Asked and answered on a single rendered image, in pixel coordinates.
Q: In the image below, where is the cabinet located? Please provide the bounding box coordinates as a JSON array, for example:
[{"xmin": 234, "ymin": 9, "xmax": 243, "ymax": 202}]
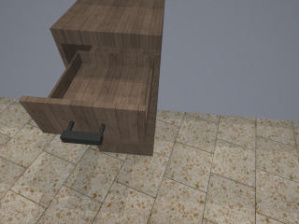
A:
[{"xmin": 50, "ymin": 0, "xmax": 165, "ymax": 157}]

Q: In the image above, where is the drawer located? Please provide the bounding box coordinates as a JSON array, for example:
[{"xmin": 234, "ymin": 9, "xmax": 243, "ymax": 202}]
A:
[{"xmin": 19, "ymin": 50, "xmax": 155, "ymax": 142}]

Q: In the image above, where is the handle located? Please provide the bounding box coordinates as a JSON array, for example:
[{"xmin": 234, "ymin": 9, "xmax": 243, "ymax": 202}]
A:
[{"xmin": 60, "ymin": 120, "xmax": 106, "ymax": 146}]

